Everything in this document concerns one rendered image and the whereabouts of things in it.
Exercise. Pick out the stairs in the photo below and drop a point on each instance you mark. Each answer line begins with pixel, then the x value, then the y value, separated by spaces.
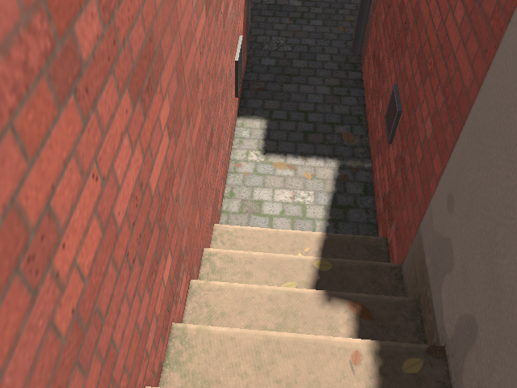
pixel 277 308

